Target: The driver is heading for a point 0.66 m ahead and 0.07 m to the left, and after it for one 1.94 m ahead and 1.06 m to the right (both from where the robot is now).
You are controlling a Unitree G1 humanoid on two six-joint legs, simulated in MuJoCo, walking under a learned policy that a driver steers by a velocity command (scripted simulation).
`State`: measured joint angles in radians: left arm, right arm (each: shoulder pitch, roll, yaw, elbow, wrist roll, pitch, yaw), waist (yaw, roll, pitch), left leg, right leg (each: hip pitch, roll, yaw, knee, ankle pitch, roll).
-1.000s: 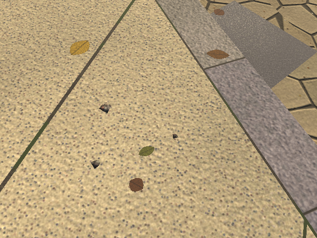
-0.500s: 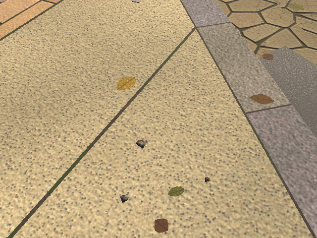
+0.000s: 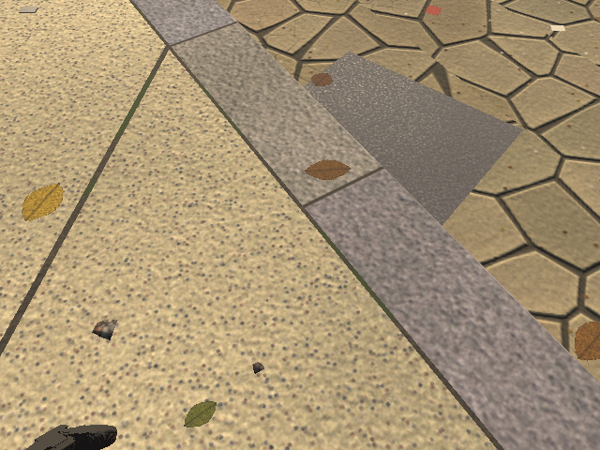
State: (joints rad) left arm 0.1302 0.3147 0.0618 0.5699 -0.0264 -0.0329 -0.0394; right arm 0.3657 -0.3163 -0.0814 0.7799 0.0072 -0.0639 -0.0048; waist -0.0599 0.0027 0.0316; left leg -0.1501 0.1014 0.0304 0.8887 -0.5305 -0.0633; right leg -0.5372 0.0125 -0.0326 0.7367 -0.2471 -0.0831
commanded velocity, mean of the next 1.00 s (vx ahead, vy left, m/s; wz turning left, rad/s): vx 0.41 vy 0.00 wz -0.01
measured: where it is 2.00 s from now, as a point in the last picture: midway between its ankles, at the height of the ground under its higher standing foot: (322, 358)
